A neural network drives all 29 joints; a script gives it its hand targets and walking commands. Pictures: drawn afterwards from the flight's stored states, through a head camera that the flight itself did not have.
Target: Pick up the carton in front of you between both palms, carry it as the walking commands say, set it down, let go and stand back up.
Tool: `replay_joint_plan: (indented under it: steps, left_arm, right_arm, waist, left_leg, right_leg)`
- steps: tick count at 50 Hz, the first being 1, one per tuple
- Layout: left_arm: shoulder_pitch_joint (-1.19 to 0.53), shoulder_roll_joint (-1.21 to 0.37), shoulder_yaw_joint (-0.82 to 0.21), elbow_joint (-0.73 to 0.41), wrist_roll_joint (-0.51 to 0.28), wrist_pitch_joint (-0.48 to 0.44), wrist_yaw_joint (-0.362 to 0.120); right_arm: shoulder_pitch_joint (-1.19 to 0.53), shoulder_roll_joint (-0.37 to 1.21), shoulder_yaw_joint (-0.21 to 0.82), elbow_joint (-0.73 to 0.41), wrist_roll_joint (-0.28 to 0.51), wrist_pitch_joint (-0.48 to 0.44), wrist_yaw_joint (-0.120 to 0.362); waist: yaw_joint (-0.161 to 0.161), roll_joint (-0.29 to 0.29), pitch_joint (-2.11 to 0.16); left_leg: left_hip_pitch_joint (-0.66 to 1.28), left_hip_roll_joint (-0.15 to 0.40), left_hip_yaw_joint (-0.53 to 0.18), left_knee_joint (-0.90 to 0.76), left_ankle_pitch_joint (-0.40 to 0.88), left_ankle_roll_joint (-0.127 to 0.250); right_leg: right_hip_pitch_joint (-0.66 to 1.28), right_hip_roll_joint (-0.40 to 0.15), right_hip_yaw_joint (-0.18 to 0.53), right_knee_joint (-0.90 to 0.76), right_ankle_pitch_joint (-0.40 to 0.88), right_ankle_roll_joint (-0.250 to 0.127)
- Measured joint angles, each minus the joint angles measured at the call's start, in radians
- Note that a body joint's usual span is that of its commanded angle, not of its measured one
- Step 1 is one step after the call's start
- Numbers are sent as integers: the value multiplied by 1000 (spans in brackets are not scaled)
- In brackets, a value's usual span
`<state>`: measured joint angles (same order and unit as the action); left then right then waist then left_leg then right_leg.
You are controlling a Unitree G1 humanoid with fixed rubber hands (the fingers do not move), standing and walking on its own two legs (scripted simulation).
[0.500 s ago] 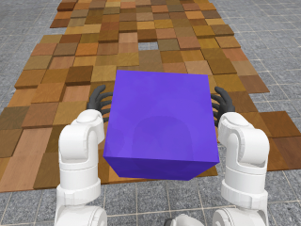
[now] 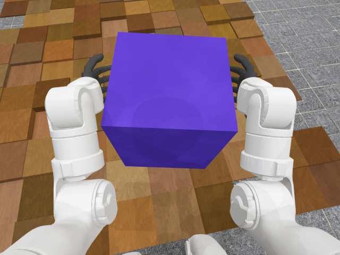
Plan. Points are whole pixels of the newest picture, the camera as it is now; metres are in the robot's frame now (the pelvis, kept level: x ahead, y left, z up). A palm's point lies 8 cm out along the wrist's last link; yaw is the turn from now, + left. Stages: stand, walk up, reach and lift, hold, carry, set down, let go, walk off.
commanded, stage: carry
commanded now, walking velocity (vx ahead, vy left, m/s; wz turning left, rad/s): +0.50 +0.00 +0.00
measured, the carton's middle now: (168, 111) +0.40 +0.00 +0.07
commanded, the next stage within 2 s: none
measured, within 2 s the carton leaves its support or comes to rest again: neither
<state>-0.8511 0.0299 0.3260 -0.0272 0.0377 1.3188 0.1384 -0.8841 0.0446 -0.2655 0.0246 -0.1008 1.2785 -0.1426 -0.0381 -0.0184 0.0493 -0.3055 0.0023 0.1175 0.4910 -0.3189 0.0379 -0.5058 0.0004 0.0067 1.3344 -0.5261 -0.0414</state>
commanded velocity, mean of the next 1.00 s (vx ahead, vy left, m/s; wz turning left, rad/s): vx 0.50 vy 0.00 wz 0.00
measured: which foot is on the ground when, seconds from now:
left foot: down 0.00-0.18, up 0.20-0.64, down 0.66-1.00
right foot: up 0.00-0.16, down 0.18-0.66, up 0.68-1.00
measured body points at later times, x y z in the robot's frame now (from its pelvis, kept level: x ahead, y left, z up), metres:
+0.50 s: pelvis +0.36 -0.05 +0.07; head +0.45 -0.03 +0.51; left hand +0.71 +0.18 +0.21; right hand +0.78 -0.11 +0.21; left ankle +0.42 +0.07 -0.61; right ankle +0.34 -0.10 -0.66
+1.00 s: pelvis +0.67 -0.01 +0.06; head +0.71 +0.00 +0.51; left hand +1.07 +0.12 +0.17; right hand +1.04 -0.19 +0.18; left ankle +0.58 +0.05 -0.68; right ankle +0.79 -0.15 -0.64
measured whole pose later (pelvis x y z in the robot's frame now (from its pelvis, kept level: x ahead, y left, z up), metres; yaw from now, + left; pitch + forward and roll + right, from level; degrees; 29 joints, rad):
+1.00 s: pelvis +0.67 -0.01 +0.06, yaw +1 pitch +6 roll -1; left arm -0.83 -0.02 0.32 0.19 0.11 1.32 0.13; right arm -0.81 0.01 -0.28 0.21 -0.07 1.28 -0.13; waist -0.11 -0.01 -0.02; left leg -0.16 -0.05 0.07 0.37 -0.27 0.09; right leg -0.65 -0.04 -0.03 0.70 -0.09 -0.02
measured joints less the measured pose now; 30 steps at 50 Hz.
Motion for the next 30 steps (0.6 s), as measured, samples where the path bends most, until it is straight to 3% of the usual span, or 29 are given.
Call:
replay_joint_plan:
  steps: [2,3,5,7,9,10,11,13,14,16,19,22,25,30]
  left_arm:
    - [9,-14,17,-39,3,-2,-6]
    - [14,-27,17,-65,8,-3,-8]
    - [27,-60,13,-121,26,-10,-9]
    - [44,-92,5,-169,46,-20,-12]
    - [62,-116,-21,-185,69,-38,-13]
    - [68,-130,-36,-179,82,-53,-13]
    - [66,-136,-46,-174,96,-67,-13]
    - [73,-126,-61,-171,100,-79,-11]
    - [86,-121,-64,-175,85,-76,-16]
    - [115,-115,-66,-194,63,-64,-7]
    - [132,-111,-55,-216,29,-60,4]
    - [126,-103,-47,-208,7,-68,7]
    - [103,-81,-49,-176,-11,-61,8]
    - [12,-32,-72,-20,-25,-38,13]
  right_arm:
    - [38,16,7,-60,7,-8,-10]
    - [61,19,6,-103,16,-6,-15]
    - [98,22,0,-182,39,-4,-27]
    - [118,21,-17,-229,63,-9,-30]
    - [131,14,-42,-248,83,-14,-27]
    - [135,1,-52,-251,87,-15,-19]
    - [126,-12,-57,-240,97,-22,-1]
    - [106,-32,-48,-206,105,-35,16]
    - [105,-32,-44,-196,100,-35,23]
    - [113,-14,-43,-203,80,-25,31]
    - [123,15,-44,-236,43,-13,40]
    - [125,30,-42,-253,11,-13,50]
    - [122,33,-37,-250,-12,-5,54]
    - [73,-8,-28,-159,-39,35,51]
  waist:
    - [-40,11,26]
    - [-60,17,43]
    - [-94,20,75]
    - [-106,17,88]
    - [-84,13,96]
    - [-58,22,108]
    - [-32,29,123]
    - [13,30,153]
    - [34,28,162]
    - [72,15,165]
    - [117,-9,159]
    - [151,-18,134]
    - [173,-19,83]
    - [176,5,-43]
  left_leg:
    - [34,5,-18,-1,-54,-17]
    - [61,11,-32,-12,-67,-27]
    - [131,25,-56,-48,-89,-39]
    - [205,39,-63,-86,-112,-40]
    - [254,58,-51,-24,-134,-38]
    - [242,77,-51,98,-137,-30]
    - [181,70,-89,305,-131,-26]
    - [26,1,-182,733,-112,-5]
    - [-41,-24,-196,872,-101,6]
    - [-161,-42,-182,980,-85,22]
    - [-292,-37,-137,876,-91,25]
    - [-348,-29,-105,616,-78,14]
    - [-342,-32,-89,369,60,12]
    - [-252,-38,-45,49,308,28]
  right_leg:
    - [-176,33,32,204,-105,-29]
    - [-253,30,24,224,-135,-37]
    - [-376,6,-18,123,-115,-44]
    - [-416,-14,-69,-176,46,-39]
    - [-346,5,-117,-478,274,-44]
    - [-298,19,-129,-519,444,-55]
    - [-280,27,-138,-490,454,-64]
    - [-236,38,-145,-463,394,-87]
    - [-199,44,-146,-485,370,-93]
    - [-116,51,-141,-567,335,-92]
    - [9,54,-127,-711,331,-84]
    - [111,54,-113,-814,392,-97]
    - [208,50,-102,-874,420,-98]
    - [362,62,-83,-904,295,-76]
